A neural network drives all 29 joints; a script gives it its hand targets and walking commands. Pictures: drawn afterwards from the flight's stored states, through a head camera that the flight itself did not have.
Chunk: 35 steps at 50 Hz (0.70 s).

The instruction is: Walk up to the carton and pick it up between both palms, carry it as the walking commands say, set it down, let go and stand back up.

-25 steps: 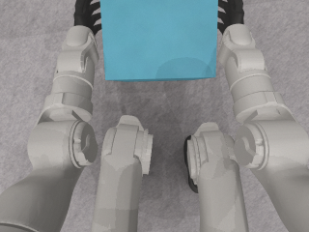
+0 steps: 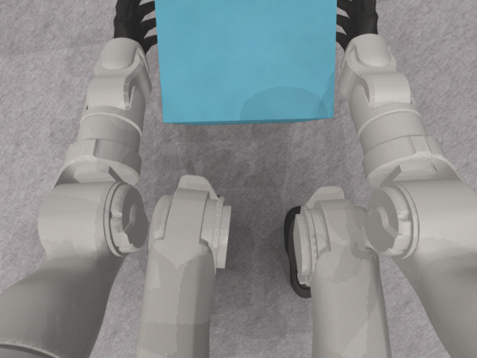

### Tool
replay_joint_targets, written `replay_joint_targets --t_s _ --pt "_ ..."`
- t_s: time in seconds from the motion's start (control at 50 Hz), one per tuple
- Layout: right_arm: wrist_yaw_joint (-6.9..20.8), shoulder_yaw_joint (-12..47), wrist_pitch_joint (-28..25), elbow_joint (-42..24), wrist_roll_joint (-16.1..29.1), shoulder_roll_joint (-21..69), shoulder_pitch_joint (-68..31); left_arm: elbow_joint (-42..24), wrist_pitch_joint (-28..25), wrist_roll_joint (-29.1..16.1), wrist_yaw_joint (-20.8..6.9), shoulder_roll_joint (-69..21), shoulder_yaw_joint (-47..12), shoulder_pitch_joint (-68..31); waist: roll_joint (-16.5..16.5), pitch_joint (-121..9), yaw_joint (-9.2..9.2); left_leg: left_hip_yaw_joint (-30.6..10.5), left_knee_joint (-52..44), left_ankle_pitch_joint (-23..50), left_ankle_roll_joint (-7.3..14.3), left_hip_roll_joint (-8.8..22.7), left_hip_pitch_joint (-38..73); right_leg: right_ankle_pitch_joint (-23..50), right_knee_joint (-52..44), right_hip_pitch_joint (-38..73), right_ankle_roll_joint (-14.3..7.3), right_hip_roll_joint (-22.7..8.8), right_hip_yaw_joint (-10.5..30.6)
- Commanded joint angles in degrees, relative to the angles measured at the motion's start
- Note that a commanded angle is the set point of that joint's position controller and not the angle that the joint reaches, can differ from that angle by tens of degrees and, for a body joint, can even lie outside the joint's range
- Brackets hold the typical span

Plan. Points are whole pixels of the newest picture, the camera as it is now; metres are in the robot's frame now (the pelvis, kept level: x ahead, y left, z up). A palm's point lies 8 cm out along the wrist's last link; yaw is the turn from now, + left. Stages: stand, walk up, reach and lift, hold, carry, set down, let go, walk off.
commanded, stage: set down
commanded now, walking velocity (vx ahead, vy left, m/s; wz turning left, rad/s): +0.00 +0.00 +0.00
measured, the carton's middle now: (245, 59) +0.51 +0.05 -0.23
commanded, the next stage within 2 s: none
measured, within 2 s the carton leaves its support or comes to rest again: neither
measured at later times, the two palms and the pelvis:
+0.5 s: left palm (110, 50) +0.49 +0.24 -0.17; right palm (373, 44) +0.52 -0.12 -0.17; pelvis -0.01 +0.00 +0.01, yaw +1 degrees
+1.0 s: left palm (66, 19) +0.50 +0.25 -0.09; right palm (414, 7) +0.54 -0.12 -0.09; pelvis +0.00 +0.00 +0.04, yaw +1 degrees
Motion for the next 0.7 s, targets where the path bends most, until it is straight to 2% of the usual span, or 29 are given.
replay_joint_targets --t_s 0.0,0.12,0.16,0.22,0.24,0.28,0.32,0.46,0.6,0.68 --pt "12.25 15.15 -1.89 -6.46 2.64 40.13 -29.58 -5.57 -2.13 -3.46 -12.04 -37.98 -14.87 -28.60 -1.01 -57.73 2.80 1.66 -8.52 22.03 0.63 -2.52 30.23 17.93 -9.89 19.25 -0.42 0.62 -2.24" --pt "9.18 12.12 -3.53 -5.11 2.18 26.57 -26.55 -3.53 -4.55 -4.40 -7.99 -24.92 -12.17 -25.96 -0.80 -58.99 2.52 1.67 -8.86 21.86 -0.16 -1.74 32.20 18.13 -9.91 21.66 0.30 -0.23 -1.95" --pt "7.09 10.12 -4.20 -4.43 2.23 17.40 -24.23 -2.10 -5.86 -4.47 -5.49 -16.15 -9.60 -22.96 -0.82 -59.58 2.45 1.68 -9.25 21.86 -0.44 -1.28 33.14 18.34 -10.24 23.07 0.62 -0.79 -1.76" --pt "2.38 6.76 -5.40 -3.66 3.47 -1.89 -17.44 -0.45 -8.08 -5.50 -0.50 2.98 -5.46 -16.20 -0.88 -60.34 2.16 1.56 -10.02 21.87 -0.79 -0.40 34.79 18.72 -11.14 25.92 0.90 -2.04 -1.15" --pt "1.03 5.90 -5.57 -3.20 3.98 -6.31 -15.77 0.33 -8.41 -5.92 0.84 7.60 -4.27 -14.48 -0.96 -60.93 2.16 1.36 -10.23 21.80 -0.82 -0.14 35.02 18.75 -11.49 26.58 0.97 -2.52 -0.85" --pt "-0.09 6.63 -5.61 -2.39 5.46 -9.08 -14.91 1.14 -8.66 -6.82 2.11 11.68 -3.71 -13.43 -0.66 -61.22 2.60 1.15 -10.72 21.41 -0.83 0.15 34.73 18.23 -12.03 26.33 0.93 -3.24 -0.48" --pt "-0.30 8.54 -5.74 -1.44 7.23 -9.49 -14.63 1.61 -9.05 -8.39 2.44 13.16 -4.55 -13.85 -0.44 -60.78 2.66 0.94 -11.02 21.28 -0.76 0.50 34.18 17.80 -12.41 25.74 0.74 -3.79 -0.20" --pt "0.28 11.26 -6.15 -2.16 10.17 -11.34 -15.50 2.50 -9.45 -13.43 1.48 13.66 -8.01 -14.70 0.02 -60.75 0.88 -0.06 -11.26 21.27 -0.41 1.54 33.02 16.95 -13.06 24.42 -0.14 -5.05 0.22" --pt "1.08 10.83 -5.92 -1.92 10.06 -13.02 -14.53 3.84 -9.50 -13.37 1.02 15.61 -7.22 -13.50 -0.34 -60.25 0.82 -0.58 -11.21 19.93 -0.21 1.89 32.62 15.78 -12.72 23.89 -0.18 -5.61 0.25" --pt "1.07 10.69 -5.71 -4.71 10.35 -13.67 -14.11 0.83 -9.46 -13.06 1.18 16.97 -6.64 -12.94 -0.38 -65.47 1.42 -0.29 -11.01 21.98 -0.12 1.74 35.77 17.74 -12.44 26.58 0.00 -5.42 -0.04"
